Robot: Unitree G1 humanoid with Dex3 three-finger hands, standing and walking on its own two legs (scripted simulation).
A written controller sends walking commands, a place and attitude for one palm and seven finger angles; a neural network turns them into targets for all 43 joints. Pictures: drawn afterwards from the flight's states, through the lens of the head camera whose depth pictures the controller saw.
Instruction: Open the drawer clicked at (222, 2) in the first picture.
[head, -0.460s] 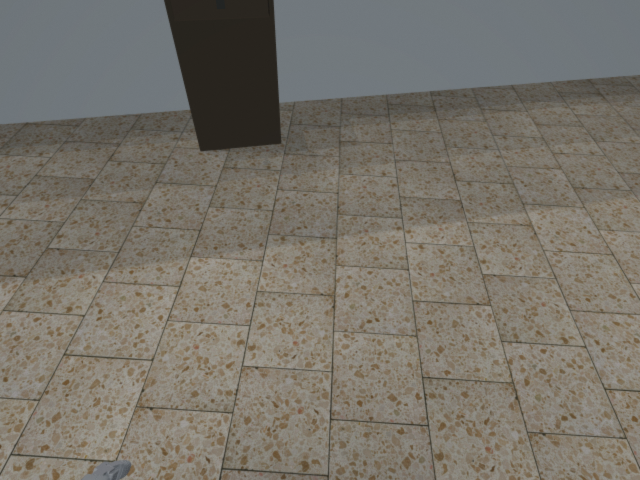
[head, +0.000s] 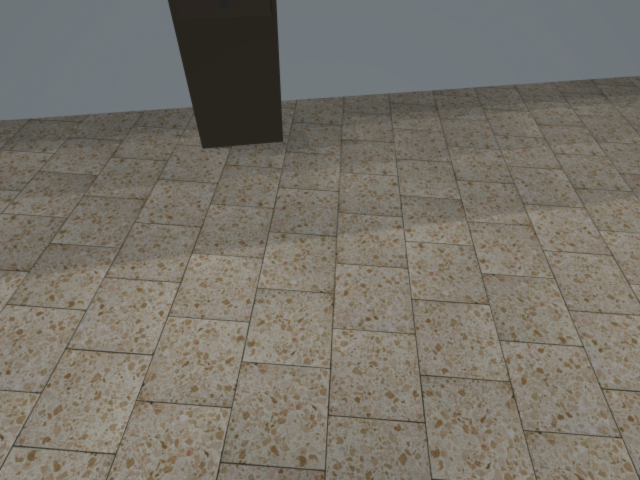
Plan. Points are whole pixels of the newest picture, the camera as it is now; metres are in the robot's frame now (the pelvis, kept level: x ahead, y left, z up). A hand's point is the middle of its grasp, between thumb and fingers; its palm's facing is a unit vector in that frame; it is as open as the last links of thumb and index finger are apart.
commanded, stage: stand and wait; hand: left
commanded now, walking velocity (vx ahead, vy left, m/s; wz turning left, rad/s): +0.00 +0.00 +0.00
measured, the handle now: out of the picture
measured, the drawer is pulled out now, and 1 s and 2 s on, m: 0.00 0.00 0.00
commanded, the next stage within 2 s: look at it before walking up in 0.36 s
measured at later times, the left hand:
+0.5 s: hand out of the picture +0.07 +0.24 -0.15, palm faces -0.03 -0.94 -0.33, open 7.4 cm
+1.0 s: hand out of the picture +0.06 +0.23 -0.15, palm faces -0.03 -0.94 -0.33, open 7.4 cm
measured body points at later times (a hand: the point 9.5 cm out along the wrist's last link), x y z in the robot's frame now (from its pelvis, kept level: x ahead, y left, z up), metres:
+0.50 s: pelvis -0.01 -0.01 +0.00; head -0.01 -0.01 +0.45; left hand +0.07 +0.29 -0.13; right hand +0.07 -0.30 -0.13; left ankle +0.00 +0.11 -0.74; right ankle +0.00 -0.14 -0.74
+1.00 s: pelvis -0.01 -0.01 +0.00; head +0.00 -0.01 +0.45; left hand +0.06 +0.28 -0.13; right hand +0.07 -0.31 -0.13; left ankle +0.00 +0.11 -0.74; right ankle +0.00 -0.14 -0.74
